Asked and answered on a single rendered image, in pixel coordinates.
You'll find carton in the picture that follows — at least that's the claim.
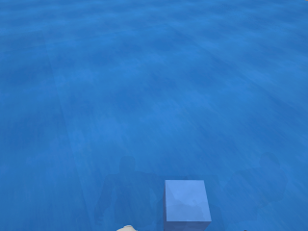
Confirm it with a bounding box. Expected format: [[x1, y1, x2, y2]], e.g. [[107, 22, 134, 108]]
[[163, 180, 212, 231]]

